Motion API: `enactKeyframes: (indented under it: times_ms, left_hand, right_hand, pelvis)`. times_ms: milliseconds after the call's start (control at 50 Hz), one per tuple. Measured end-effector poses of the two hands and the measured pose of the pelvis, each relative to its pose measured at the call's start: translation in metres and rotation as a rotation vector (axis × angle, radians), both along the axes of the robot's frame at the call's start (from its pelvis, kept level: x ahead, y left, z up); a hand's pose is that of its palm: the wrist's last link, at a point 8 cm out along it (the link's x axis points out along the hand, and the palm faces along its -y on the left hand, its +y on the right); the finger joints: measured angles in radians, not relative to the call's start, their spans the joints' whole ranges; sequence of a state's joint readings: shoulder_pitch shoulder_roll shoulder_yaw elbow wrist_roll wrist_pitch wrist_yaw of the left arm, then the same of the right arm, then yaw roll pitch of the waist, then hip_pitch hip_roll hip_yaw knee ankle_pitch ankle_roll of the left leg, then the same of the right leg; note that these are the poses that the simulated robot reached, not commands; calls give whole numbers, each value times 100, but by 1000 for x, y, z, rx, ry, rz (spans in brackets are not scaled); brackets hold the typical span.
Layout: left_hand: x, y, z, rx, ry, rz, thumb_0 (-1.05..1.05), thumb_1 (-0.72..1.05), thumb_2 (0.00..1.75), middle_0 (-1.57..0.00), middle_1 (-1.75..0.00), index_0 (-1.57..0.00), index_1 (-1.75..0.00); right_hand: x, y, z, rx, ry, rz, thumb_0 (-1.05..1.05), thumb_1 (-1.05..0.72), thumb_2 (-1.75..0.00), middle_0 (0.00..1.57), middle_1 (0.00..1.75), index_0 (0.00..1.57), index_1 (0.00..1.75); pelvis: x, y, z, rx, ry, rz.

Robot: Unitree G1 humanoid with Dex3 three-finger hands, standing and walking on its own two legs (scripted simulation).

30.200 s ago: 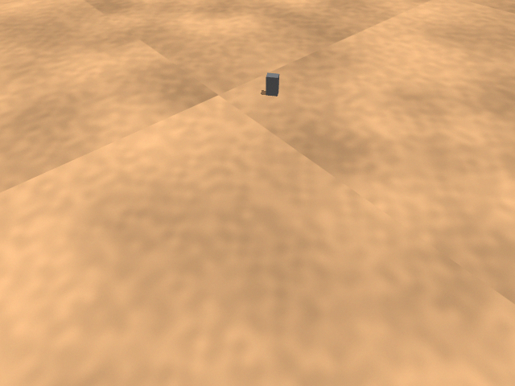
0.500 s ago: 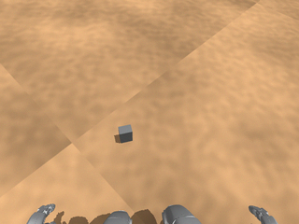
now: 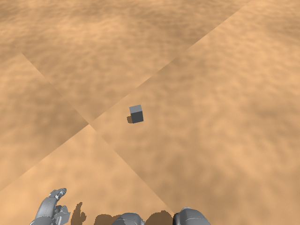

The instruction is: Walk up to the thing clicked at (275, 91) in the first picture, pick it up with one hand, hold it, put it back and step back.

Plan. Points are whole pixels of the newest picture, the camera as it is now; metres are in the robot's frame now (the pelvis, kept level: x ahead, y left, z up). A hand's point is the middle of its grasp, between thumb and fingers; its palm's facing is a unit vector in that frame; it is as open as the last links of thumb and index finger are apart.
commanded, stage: step back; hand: left
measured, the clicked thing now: (136, 114) +0.85 +0.16 -0.68
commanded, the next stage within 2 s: stand in 1.62 s
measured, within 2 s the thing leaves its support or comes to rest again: neither
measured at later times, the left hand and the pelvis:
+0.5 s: hand out of the picture -0.11 +0.23 -0.15, palm faces -0.07 -0.91 -0.40, open 7.4 cm; pelvis -0.17 -0.03 -0.01, yaw -4 degrees
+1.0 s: hand out of the picture -0.16 +0.24 -0.14, palm faces +0.01 -0.92 -0.39, open 7.4 cm; pelvis -0.22 -0.04 +0.00, yaw +1 degrees
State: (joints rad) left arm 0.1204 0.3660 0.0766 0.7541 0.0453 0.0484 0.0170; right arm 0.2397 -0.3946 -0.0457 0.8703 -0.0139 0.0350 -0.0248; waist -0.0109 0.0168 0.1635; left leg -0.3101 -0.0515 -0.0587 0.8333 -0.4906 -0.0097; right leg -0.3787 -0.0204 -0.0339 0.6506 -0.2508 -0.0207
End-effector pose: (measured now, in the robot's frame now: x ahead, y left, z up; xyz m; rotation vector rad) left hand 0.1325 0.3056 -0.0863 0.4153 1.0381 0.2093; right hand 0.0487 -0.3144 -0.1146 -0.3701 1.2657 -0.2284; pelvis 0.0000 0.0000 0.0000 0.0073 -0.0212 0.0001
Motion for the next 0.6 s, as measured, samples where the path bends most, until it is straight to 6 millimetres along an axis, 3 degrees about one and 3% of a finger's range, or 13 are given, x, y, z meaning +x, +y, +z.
enactKeyframes:
  times_ms: [60,160,300,400,460,520,600]
  left_hand:
    - [-11,4,-15,-31,-32,5,1,90,90,-21,-30,-20,-30]
    - [-52,-3,-21,-87,23,29,1,91,90,-21,-30,-20,-30]
    - [-125,-9,-26,-85,102,39,1,90,90,-21,-30,-20,-30]
    - [-181,-17,-34,-37,162,14,1,90,90,-21,-30,-20,-30]
    - [-218,-28,-29,-26,183,28,1,91,90,-21,-30,-20,-30]
    - [-251,-32,-17,-16,186,49,1,90,90,-21,-30,-20,-30]
    - [-276,-28,-3,10,178,73,1,90,90,-21,-30,-21,-30]
  right_hand:
    - [-20,8,0,-12,10,16,1,-91,-90,21,30,20,29]
    - [-44,13,19,-23,-26,36,1,-91,-90,21,30,21,30]
    - [-47,-5,40,-62,-144,62,1,-90,-90,21,30,21,30]
    - [-60,-28,29,-52,-227,72,1,-90,-90,21,30,21,30]
    - [-81,-39,16,-30,-234,45,0,-91,-90,21,30,20,30]
    - [-110,-39,13,2,-197,17,1,-91,-90,21,30,20,29]
    - [-150,-37,8,29,-152,3,1,-91,-90,21,30,20,29]
  pelvis:
    - [-24,3,-7,22,-23,16]
    - [-53,5,3,-24,-28,20]
    - [-99,-8,8,-34,3,-30]
    - [-141,-23,-6,-17,-1,-78]
    - [-165,-30,-9,-64,-30,-55]
    - [-178,-35,-2,-2,-26,-74]
    - [-194,-34,5,23,-15,-51]
